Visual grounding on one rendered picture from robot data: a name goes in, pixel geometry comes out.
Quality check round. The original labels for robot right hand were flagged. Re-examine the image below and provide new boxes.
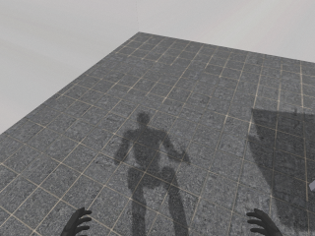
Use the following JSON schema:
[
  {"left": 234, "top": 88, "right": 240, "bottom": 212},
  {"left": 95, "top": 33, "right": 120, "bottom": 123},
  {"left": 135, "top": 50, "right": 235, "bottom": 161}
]
[{"left": 246, "top": 208, "right": 283, "bottom": 236}]

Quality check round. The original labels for robot left hand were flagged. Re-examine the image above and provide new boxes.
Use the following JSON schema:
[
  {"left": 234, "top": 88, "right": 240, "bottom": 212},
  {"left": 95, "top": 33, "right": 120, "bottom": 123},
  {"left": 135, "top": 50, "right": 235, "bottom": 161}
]
[{"left": 60, "top": 207, "right": 92, "bottom": 236}]

